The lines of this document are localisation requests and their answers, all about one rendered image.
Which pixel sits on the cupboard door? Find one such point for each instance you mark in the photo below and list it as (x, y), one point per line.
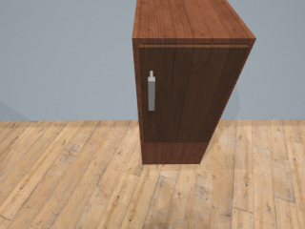
(192, 84)

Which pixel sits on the handle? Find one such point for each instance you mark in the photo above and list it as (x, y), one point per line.
(151, 91)

